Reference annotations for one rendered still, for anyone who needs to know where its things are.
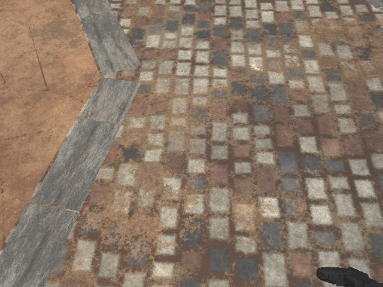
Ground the right robot hand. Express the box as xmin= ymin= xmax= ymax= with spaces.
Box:
xmin=317 ymin=267 xmax=383 ymax=287

